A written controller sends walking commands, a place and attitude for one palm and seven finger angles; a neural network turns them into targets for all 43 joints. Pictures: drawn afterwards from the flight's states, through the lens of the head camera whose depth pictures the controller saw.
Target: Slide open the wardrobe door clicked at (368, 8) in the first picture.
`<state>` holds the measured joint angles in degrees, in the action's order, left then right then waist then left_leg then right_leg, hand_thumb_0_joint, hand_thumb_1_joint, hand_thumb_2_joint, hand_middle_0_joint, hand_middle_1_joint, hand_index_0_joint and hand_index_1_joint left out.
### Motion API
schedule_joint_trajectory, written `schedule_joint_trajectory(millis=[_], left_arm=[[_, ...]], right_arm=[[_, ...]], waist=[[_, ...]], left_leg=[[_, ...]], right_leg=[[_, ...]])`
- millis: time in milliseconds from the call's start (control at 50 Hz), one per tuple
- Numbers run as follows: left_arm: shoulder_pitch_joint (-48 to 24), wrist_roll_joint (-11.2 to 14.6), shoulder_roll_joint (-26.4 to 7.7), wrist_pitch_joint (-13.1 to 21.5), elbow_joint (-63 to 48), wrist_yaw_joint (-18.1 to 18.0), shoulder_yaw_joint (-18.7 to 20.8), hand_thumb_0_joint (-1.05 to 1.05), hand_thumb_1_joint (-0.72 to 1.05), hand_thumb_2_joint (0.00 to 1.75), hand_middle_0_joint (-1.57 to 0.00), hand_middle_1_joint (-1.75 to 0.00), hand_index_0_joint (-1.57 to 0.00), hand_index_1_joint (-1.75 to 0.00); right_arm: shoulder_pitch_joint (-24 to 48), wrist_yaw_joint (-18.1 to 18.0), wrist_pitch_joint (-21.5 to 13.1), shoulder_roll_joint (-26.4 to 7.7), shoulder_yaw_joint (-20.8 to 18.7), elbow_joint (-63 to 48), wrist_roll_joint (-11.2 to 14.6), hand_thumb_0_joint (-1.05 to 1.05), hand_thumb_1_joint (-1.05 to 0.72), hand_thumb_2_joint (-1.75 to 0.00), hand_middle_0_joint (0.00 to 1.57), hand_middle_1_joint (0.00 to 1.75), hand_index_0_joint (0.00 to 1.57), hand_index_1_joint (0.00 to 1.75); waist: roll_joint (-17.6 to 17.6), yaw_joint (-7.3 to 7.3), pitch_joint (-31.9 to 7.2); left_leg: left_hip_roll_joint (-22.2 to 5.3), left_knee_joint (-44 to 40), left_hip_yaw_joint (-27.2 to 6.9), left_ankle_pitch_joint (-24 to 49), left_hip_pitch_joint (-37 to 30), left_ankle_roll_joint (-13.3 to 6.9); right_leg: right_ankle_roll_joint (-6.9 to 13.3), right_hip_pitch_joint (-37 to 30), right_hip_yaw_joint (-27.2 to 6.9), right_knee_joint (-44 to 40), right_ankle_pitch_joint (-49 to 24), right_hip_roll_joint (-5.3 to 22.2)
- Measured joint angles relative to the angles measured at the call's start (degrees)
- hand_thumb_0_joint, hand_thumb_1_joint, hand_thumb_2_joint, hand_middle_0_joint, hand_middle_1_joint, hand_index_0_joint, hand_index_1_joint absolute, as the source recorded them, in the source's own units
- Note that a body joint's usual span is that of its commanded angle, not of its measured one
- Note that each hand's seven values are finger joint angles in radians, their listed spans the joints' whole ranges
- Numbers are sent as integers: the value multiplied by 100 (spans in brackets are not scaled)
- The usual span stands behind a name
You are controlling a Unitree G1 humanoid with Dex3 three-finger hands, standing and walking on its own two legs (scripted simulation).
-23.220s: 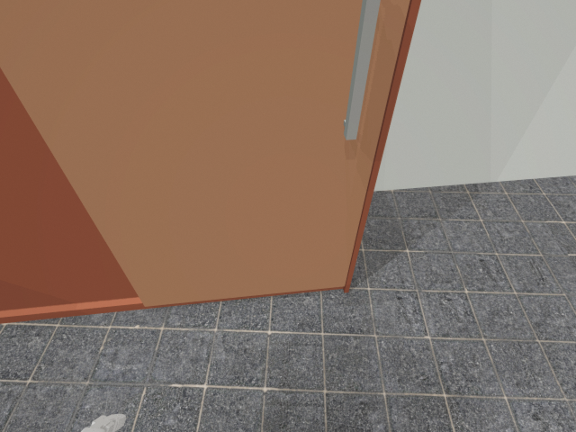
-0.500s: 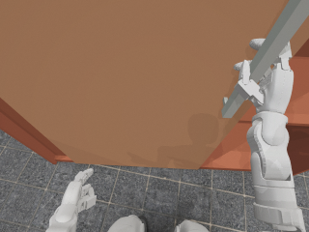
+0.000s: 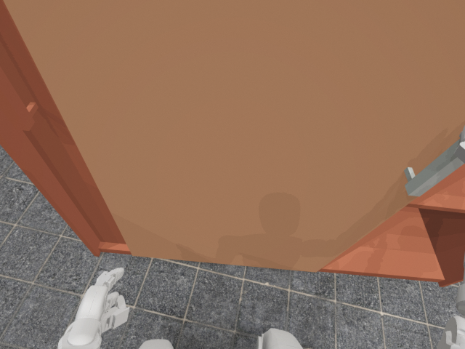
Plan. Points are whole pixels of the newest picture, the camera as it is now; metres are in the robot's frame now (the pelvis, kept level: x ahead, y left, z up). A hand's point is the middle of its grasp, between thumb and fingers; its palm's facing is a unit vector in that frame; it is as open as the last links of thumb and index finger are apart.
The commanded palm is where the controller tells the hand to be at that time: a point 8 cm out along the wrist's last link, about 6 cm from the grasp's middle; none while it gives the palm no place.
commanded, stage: stop walking and hold the door there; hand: right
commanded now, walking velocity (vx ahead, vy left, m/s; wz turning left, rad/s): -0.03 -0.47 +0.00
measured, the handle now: out of the picture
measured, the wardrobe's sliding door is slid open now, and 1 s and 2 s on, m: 0.60 0.59 0.59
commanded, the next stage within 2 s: none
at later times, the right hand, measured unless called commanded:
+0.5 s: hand out of the picture +0.40 -0.31 +0.19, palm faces +0.52 +0.82 -0.26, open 6.5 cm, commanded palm +0.35 -0.36 +0.16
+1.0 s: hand out of the picture +0.40 -0.33 +0.18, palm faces +0.51 +0.83 -0.25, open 5.7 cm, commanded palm +0.36 -0.37 +0.16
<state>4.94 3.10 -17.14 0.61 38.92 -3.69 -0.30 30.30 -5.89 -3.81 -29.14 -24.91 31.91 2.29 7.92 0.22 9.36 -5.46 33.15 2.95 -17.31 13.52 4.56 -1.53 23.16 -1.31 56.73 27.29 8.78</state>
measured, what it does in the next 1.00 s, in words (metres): steps on the spot: right foot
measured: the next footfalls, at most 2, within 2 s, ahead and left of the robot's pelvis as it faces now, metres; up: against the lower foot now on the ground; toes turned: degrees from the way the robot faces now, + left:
right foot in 0.22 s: +0.09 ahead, -0.09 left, +0.00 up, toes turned +1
right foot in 1.28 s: +0.05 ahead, -0.20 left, +0.00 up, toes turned -1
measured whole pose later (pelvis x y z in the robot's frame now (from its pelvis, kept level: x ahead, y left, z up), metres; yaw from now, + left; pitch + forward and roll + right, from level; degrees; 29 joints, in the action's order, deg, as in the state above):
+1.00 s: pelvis -0.02 +0.00 +0.01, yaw +8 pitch +0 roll +1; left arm 17.7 3.0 -18.9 4.0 43.5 -6.4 0.3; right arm 33.8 -3.9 -10.9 -38.3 -29.2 57.2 -0.2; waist 2.3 2.0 0.2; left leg -1.3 25.6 4.1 -12.6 12.8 0.0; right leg 1.1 18.9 4.0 32.2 16.0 1.2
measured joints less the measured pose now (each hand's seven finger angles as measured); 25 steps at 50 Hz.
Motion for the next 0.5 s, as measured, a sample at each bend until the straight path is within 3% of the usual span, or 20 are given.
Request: schedule_joint_trajectory(millis=[60, 140, 220, 240, 280, 360, 420, 440, 500], left_arm=[[102, -21, -281, 77, 169, -109, 145, 1, 91, 89, -20, -30, -20, -30], [332, -59, -460, 109, 207, -144, 265, 1, 91, 89, -20, -30, -20, -30], [570, -69, -651, 69, 126, -206, 391, 1, 91, 89, -20, -30, -20, -30], [583, -66, -636, 68, 132, -232, 442, 1, 91, 89, -20, -30, -20, -30], [591, -28, -481, 58, 114, -235, 461, 1, 91, 89, -19, -30, -20, -30], [672, -35, -151, 214, -52, -237, 249, 1, 91, 89, -19, -30, -20, -30], [768, -5, 54, 293, -110, -245, 19, 1, 90, 89, -20, -30, -20, -30], [775, -5, 108, 294, -98, -246, -53, 1, 90, 89, -20, -30, -20, -30], [800, -30, 138, 243, 74, -260, -139, 1, 90, 89, -20, -30, -21, -30]], right_arm=[[-133, 91, -134, -21, -225, 260, -18, -17, -58, -79, 44, 138, 30, 134], [-256, 190, -412, -170, -367, 474, -175, -18, -55, -80, 44, 138, 34, 136], [-281, 69, -410, -167, -264, 429, -209, -17, -54, -81, 45, 138, 36, 137], [-263, 26, -387, -176, -205, 403, -197, -17, -55, -82, 45, 139, 35, 137], [-196, -29, -330, -240, -120, 429, -170, -16, -57, -81, 45, 139, 32, 136], [-173, -127, -240, -376, -121, 635, -167, -14, -62, -78, 45, 139, 26, 135], [-38, -111, -198, -554, -170, 932, -147, -13, -64, -76, 43, 138, 24, 134], [22, -86, -201, -633, -215, 1036, -144, -13, -65, -76, 43, 138, 24, 133], [79, -55, -330, -684, -390, 1370, -136, -13, -65, -75, 43, 136, 25, 133]], waist=[[-204, 7, -75], [-493, 164, -218], [-496, 224, -409], [-540, 244, -439], [-757, 195, -481], [-771, 194, -586], [-750, 209, -624], [-758, 212, -609], [-516, 316, -515]], left_leg=[[-196, -305, -210, 196, -47, -11], [-278, -635, -208, 347, -198, -5], [-120, -484, -197, 284, -193, 36], [-124, -322, -220, 211, -125, 46], [-160, 61, -318, -70, 75, -152], [65, 760, -28, -706, 350, -332], [124, 64, 239, -248, 72, -353], [144, -252, 242, 199, -16, -374], [329, -422, 281, 408, -69, -443]], right_leg=[[63, 112, 372, 128, 87, -660], [133, -176, 652, -1177, -171, -960], [138, -852, 763, -2867, -1816, -832], [255, -906, 798, -2944, -1780, -836], [402, -903, 936, -2891, -1634, -895], [417, -884, 1087, -3042, -1728, -730], [367, -724, 1154, -2956, -1776, -638], [343, -642, 1187, -2828, -1734, -603], [260, -521, 987, -2567, -1326, -502]])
